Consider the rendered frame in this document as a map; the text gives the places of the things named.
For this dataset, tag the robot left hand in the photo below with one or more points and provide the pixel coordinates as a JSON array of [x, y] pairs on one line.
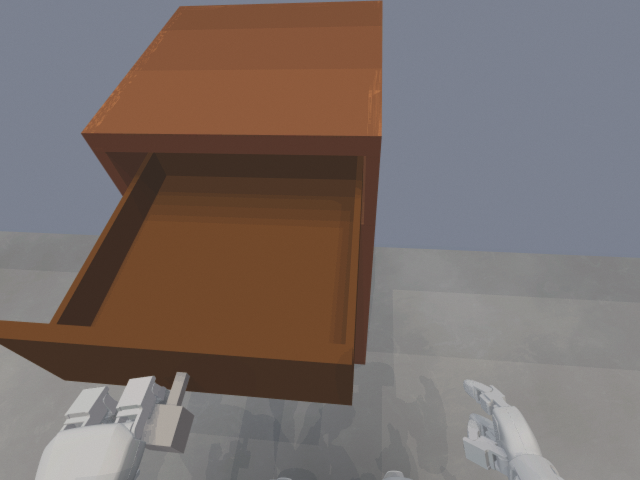
[[86, 449]]

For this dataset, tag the robot right forearm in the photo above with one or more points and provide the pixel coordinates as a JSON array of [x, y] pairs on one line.
[[532, 467]]

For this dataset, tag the drawer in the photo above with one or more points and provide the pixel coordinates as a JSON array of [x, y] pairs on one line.
[[238, 269]]

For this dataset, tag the handle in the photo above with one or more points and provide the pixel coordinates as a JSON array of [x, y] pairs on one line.
[[169, 426]]

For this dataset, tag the robot right hand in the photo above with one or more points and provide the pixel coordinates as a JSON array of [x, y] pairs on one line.
[[507, 437]]

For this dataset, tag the cabinet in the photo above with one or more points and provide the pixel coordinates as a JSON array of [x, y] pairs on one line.
[[280, 79]]

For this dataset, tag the right robot shin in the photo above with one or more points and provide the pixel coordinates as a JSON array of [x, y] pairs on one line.
[[394, 474]]

